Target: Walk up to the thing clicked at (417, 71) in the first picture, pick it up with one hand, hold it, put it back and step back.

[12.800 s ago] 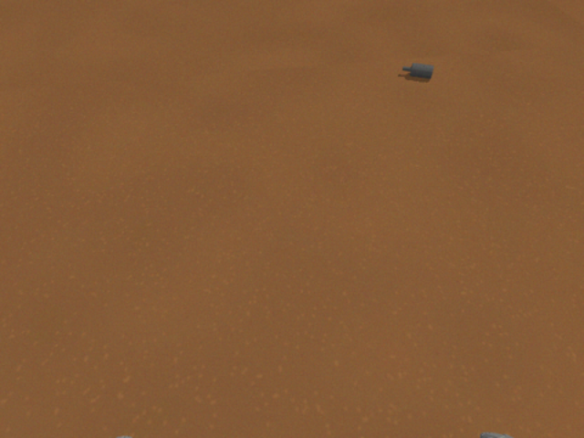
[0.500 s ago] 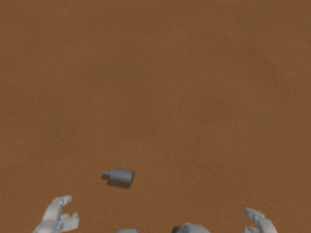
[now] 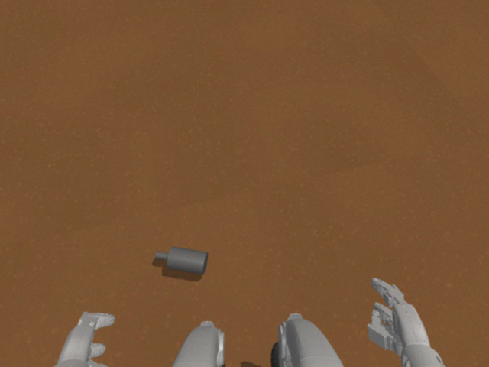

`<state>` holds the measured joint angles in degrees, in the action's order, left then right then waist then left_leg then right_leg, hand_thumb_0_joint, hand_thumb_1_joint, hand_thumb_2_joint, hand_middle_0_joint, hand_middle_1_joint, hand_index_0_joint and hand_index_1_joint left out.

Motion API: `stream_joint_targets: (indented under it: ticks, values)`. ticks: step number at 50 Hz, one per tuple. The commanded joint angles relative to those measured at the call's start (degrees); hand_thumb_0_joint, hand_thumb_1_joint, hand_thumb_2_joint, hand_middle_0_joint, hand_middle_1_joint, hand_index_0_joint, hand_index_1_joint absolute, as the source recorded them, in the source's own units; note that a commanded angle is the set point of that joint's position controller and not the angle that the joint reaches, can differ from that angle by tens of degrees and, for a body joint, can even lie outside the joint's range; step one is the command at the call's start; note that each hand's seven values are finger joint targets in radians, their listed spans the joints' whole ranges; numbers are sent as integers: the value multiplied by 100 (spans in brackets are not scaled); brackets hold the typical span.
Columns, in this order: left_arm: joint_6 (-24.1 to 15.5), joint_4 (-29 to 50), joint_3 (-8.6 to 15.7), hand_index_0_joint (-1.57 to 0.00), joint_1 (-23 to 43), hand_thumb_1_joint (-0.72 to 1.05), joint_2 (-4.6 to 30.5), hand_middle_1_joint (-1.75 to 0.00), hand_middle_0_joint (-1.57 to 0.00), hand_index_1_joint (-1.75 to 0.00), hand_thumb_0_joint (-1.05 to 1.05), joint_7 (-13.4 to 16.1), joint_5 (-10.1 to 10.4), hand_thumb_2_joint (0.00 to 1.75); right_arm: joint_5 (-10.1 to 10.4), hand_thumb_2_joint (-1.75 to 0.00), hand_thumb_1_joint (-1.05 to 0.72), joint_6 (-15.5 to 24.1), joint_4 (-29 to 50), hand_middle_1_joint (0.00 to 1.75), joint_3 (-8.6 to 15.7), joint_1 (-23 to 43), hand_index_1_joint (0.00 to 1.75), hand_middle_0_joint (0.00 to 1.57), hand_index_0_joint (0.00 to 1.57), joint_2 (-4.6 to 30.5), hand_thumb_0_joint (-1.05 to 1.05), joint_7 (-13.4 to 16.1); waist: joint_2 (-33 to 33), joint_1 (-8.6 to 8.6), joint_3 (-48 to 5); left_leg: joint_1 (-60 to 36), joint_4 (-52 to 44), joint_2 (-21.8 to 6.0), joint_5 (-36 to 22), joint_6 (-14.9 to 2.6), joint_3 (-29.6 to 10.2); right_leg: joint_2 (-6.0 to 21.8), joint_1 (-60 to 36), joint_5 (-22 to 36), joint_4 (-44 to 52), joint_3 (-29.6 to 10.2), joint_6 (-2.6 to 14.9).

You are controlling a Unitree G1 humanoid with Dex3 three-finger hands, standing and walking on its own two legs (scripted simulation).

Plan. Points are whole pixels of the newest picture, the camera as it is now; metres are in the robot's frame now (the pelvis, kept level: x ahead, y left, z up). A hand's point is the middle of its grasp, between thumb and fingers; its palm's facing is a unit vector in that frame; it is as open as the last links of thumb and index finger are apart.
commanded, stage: rise first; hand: left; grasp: from above
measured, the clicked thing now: (180, 259) +0.44 +0.23 -0.65
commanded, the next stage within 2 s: none
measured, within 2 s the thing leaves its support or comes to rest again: neither
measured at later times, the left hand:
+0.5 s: hand (134, 316) +0.22 +0.27 -0.30, palm faces -0.43 -0.60 -0.67, open 14.0 cm
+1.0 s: hand (148, 286) +0.31 +0.28 -0.44, palm faces -0.53 -0.22 -0.82, open 13.7 cm
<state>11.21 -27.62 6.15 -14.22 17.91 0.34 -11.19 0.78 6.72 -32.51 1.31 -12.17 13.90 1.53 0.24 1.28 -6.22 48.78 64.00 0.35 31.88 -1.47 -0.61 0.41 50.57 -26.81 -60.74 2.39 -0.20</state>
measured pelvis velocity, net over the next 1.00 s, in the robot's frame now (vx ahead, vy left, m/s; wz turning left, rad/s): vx -0.10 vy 0.00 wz -0.03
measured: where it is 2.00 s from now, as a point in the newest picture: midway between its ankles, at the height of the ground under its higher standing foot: outside the picture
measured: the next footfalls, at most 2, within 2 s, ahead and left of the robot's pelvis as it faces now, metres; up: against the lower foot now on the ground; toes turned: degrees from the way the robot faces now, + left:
none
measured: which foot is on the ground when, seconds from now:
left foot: down 0.00-1.00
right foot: down 0.00-1.00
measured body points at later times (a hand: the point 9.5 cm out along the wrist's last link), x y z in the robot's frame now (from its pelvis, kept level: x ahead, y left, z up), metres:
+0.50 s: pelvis -0.04 -0.01 -0.16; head +0.13 +0.01 +0.26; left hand +0.24 +0.29 -0.26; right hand +0.15 -0.27 -0.26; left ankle -0.01 +0.10 -0.66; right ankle +0.02 -0.13 -0.66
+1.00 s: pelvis -0.10 +0.00 -0.30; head +0.13 +0.03 +0.09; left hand +0.33 +0.29 -0.39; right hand -0.01 -0.29 -0.41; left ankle -0.01 +0.10 -0.66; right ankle +0.02 -0.13 -0.66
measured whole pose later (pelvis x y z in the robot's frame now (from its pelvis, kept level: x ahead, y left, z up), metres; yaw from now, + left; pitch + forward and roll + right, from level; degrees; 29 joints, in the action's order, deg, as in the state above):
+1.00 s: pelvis -0.10 +0.00 -0.30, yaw -2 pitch +34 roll -6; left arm -20.1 -65.7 7.3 39.5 38.9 7.7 -58.3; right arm -2.8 4.8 -41.5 1.6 -9.2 17.0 -5.5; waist -0.6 7.3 -5.9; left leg 120.5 126.1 1.7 39.9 -1.9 -2.6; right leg 3.2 120.8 -33.0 -119.7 5.1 0.9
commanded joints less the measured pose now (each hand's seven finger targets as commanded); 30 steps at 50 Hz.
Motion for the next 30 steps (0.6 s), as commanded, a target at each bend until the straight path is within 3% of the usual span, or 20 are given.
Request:
stream_joint_targets:
  ticks: [1, 3, 5, 9, 12, 14, 15, 18, 22, 25, 27, 29, 30]
  values:
    - [6, 1178, 317, -8, -279, -60, 962, -108, -9, -109, 0, 150, -160, 100, 3, -91, -91, 339, 850, 30, 319, -67, 30, 20, 20, 849, 0, 75, -428, 22, -1521, -475, -658, -24, -2095, 137, -207, -90, -727, 1386, 315, -80, 213]
    - [70, 1075, 342, -9, -465, -61, 963, -108, -9, -109, 0, 160, -202, 99, 2, -91, -92, 374, 825, 30, 331, -81, 30, 20, 20, 885, 0, 74, -429, 37, -1566, -398, -583, -62, -2150, 164, -293, -108, -521, 1335, 119, -43, 220]
    - [40, 1198, 257, -8, -40, -61, 1020, -107, -9, -108, 0, 163, -306, 100, 0, -91, -92, 408, 860, 30, 319, -43, 30, 20, 20, 892, 0, 76, -484, 186, -1411, -130, -404, -64, -1839, 152, -310, -109, -140, 1124, -63, -59, 219]
    - [-288, 983, 255, -7, 576, -59, 1145, -107, -8, -109, 0, 170, -654, 100, -13, -90, -87, 551, 923, 30, 323, 108, 30, 20, 20, 923, 0, 22, -371, 191, -1511, 614, 251, 15, -1498, 111, -289, -85, 538, 884, -662, -78, 232]
    - [-647, 520, 167, -9, 935, -56, 1204, -110, -9, -109, 0, 151, -1022, 97, -29, -90, -88, 645, 728, 30, 363, 123, 30, 20, 20, 1019, 0, -65, -501, 159, -1655, 1146, 703, 49, -1191, 139, -306, -74, 1237, 598, -1277, -106, 255]
    - [-938, 528, 69, -9, 1432, -54, 1283, -110, -8, -110, 0, 143, -1276, 97, -1, -90, -87, 704, 719, 30, 389, 185, 30, 20, 20, 1071, 0, -115, -569, 172, -2132, 1300, 1072, 57, -1238, 154, -301, -56, 1583, 631, -1643, -136, 250]
    - [-1038, 209, 132, -9, 1516, -54, 1397, -110, -9, -110, 0, 164, -1436, 97, 0, -90, -88, 713, 607, 30, 405, 171, 30, 20, 20, 1136, 0, -142, -529, 175, -2191, 1470, 1193, 52, -1133, 172, -358, -54, 1779, 561, -1869, -123, 252]
    - [-1344, -41, 389, -8, 1788, -57, 1796, -109, -8, -109, 0, 257, -1801, 99, 23, -90, -90, 753, 498, 30, 433, 218, 30, 20, 20, 1258, 0, -215, -681, 13, -2701, 1745, 1714, 70, -1542, 192, -367, -33, 2266, 797, -2447, -129, 265]
    - [-1684, -358, 308, -8, 2634, -55, 1943, -108, -8, -109, 0, 336, -2261, 99, 9, -90, -88, 712, 291, 30, 505, 191, 30, 20, 20, 1281, 0, -307, -568, 75, -3021, 2600, 2379, 173, -1261, 97, -228, -16, 2686, 763, -2890, -179, 267]
    - [-1904, -611, 487, -7, 3131, -53, 2334, -108, -7, -107, 0, 397, -2626, 99, 0, -90, -88, 639, 160, 30, 576, 77, 30, 20, 20, 1340, 0, -363, -452, 19, -3544, 2990, 2837, 216, -1168, 45, -160, -9, 2798, 740, -3186, -191, 258]
    - [-2049, -967, 410, -8, 3565, -52, 2358, -108, -7, -107, 0, 393, -2844, 98, -31, -90, -88, 588, 42, 30, 580, 21, 30, 20, 20, 1346, 0, -406, -398, 94, -3610, 3342, 3169, 233, -1126, 13, -113, 12, 2982, 738, -3406, -179, 246]
    - [-2219, -1053, 519, -9, 4302, -51, 2743, -109, -7, -107, 0, 410, -3101, 97, -39, -90, -89, 547, -73, 30, 585, -133, 30, 20, 20, 1367, 0, -433, -384, 127, -3915, 3656, 3476, 256, -1096, -22, -21, 30, 2990, 767, -3580, -187, 228]
    - [-2277, -1312, 560, -9, 4363, -51, 2787, -109, -7, -107, 0, 421, -3222, 97, -48, -90, -89, 502, -116, 30, 593, -186, 30, 20, 20, 1376, 0, -445, -253, 131, -3974, 3817, 3584, 259, -1024, -37, -12, 33, 3019, 730, -3656, -171, 222]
